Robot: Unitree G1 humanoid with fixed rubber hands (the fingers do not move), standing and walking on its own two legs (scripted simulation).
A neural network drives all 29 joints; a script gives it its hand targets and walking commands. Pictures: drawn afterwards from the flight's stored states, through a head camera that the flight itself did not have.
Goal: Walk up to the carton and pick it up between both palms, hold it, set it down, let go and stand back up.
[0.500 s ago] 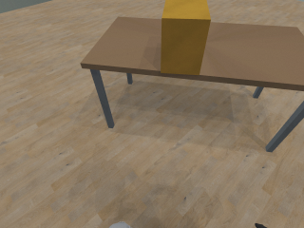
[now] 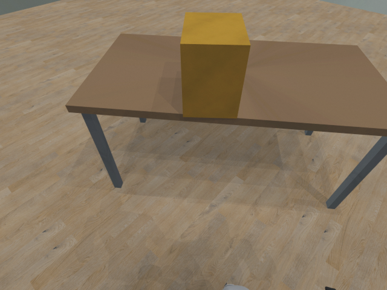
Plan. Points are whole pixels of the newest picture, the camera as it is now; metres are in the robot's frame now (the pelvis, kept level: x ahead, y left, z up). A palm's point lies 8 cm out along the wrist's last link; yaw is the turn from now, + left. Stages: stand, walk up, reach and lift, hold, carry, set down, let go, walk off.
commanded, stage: walk up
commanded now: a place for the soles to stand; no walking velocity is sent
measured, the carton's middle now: (211, 66) +0.86 -0.08 +0.03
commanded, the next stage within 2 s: none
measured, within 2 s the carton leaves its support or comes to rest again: neither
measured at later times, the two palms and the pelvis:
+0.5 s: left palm out of the picture +0.12 +0.30 -0.11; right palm out of the picture +0.11 -0.31 -0.12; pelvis +0.04 -0.01 -0.01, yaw -3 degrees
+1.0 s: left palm out of the picture +0.11 +0.30 -0.11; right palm out of the picture +0.10 -0.31 -0.12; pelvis +0.03 +0.00 -0.01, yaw -4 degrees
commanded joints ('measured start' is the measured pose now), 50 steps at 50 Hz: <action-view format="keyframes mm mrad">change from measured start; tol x32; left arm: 1 211 216 37 39 8 -44 44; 50 -91 309 -13 22 18 -40 86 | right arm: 1 -134 -203 -80 -119 18 30 1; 50 -104 -180 -91 -30 19 87 10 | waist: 1 102 38 -10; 50 -33 -43 -7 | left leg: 1 -195 127 -25 84 291 119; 4 -274 -7 -157 404 -230 34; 25 -67 262 -408 -311 66 170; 34 -158 7 -122 148 -5 57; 50 -41 0 -144 -7 -70 73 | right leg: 1 325 36 -42 -348 336 11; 3 266 -271 613 -563 366 -78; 16 221 -244 443 -392 553 -162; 27 47 59 5 38 -109 2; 33 204 -126 355 -282 427 -111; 41 74 43 57 -113 167 -19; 50 -47 -158 438 -420 78 -138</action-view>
